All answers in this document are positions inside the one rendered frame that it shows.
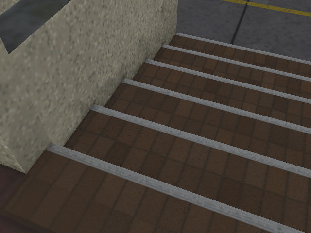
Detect stairs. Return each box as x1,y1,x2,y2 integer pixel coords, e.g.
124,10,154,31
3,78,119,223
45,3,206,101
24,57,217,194
64,32,311,233

